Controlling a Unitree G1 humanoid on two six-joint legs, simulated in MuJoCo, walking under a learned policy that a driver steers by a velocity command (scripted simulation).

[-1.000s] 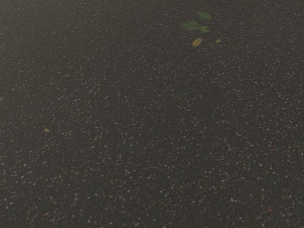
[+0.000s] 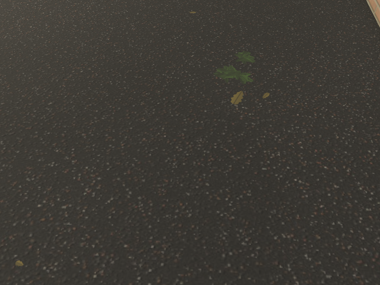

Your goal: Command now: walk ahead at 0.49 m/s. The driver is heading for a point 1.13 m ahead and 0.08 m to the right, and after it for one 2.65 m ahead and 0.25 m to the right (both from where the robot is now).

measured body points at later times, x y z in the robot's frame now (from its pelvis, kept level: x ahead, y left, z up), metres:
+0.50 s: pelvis +0.28 -0.09 +0.00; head +0.30 -0.10 +0.45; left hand +0.34 +0.18 -0.12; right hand +0.36 -0.35 -0.14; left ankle +0.27 +0.08 -0.65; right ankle +0.30 -0.16 -0.74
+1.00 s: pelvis +0.53 -0.02 -0.01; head +0.57 +0.00 +0.44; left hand +0.55 +0.24 -0.16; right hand +0.67 -0.27 -0.13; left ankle +0.62 +0.06 -0.74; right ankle +0.42 -0.17 -0.65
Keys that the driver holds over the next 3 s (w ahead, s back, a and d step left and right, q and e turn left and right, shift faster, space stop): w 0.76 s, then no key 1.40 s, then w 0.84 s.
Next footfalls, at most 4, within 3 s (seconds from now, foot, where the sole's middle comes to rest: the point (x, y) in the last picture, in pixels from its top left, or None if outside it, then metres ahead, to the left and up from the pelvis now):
0.30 right None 0.34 -0.17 -0.78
0.86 left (173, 248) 0.66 0.07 -0.78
1.26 right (236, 248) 0.65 -0.17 -0.78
2.72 left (169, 181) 0.96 0.09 -0.78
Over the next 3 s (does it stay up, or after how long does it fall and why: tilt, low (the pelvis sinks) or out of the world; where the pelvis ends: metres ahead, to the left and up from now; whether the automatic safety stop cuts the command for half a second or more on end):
stays up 0.96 0.00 0.00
